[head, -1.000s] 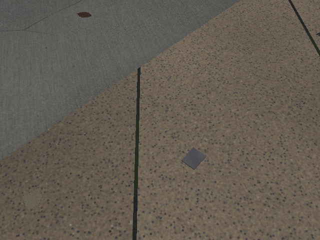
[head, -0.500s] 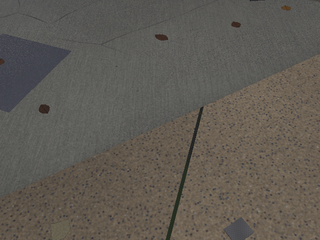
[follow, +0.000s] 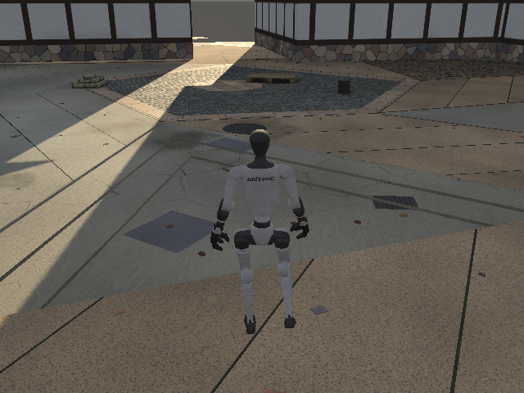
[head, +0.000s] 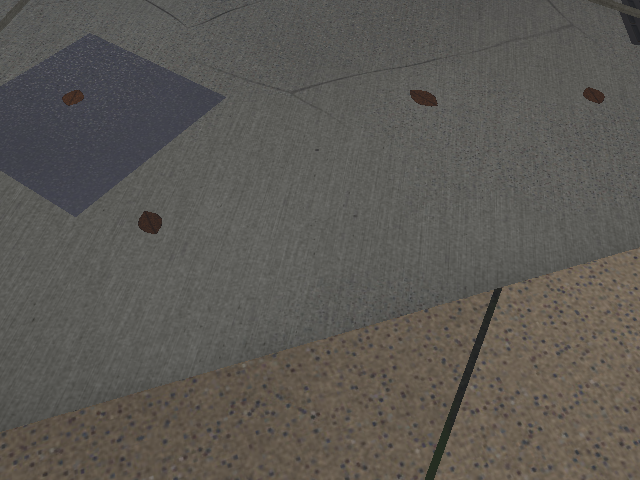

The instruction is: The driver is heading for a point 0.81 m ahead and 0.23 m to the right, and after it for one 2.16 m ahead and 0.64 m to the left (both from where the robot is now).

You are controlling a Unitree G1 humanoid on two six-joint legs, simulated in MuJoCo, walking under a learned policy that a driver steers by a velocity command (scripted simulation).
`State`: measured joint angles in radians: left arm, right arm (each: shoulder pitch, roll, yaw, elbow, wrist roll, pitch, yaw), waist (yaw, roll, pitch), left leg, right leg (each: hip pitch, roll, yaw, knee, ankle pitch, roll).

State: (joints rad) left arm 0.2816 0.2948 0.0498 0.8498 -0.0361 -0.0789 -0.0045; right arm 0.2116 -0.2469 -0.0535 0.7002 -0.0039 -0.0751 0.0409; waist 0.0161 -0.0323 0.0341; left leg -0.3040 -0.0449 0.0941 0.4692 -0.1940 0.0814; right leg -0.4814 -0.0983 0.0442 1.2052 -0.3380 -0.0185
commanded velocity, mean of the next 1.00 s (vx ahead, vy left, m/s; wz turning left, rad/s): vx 0.50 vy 0.00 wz -0.47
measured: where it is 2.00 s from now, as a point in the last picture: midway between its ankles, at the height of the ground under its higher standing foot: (437, 385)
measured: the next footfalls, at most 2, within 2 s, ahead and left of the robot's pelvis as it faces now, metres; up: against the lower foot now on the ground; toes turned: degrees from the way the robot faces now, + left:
right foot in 0.44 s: +0.40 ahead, -0.17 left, +0.00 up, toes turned -17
left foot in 0.92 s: +0.69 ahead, -0.09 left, +0.00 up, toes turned -31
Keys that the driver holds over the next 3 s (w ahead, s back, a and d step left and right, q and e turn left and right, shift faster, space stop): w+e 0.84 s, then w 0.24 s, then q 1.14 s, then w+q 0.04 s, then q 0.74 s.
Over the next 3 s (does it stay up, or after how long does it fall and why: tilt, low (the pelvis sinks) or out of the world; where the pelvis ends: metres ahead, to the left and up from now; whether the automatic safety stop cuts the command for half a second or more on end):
stays up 0.69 -0.19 0.00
